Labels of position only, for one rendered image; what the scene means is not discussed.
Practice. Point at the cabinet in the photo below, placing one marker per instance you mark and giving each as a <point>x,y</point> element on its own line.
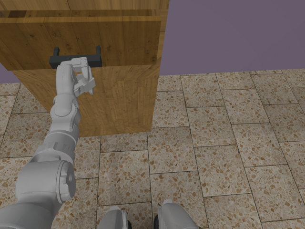
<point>124,96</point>

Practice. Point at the robot left upper arm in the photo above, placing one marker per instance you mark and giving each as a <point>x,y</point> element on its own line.
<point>42,189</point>

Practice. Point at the drawer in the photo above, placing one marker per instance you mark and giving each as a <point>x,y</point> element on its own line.
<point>126,37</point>

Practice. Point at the robot left forearm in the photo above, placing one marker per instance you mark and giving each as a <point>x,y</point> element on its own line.
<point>62,137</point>

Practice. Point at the robot left hand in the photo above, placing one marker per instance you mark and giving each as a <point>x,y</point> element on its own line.
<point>66,78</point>

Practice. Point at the right robot thigh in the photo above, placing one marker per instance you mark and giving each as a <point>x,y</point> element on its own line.
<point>173,216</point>

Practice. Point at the handle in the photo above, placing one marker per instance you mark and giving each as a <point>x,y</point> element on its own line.
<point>94,60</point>

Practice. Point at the left robot shin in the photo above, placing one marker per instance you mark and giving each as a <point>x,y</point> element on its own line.
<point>114,208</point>

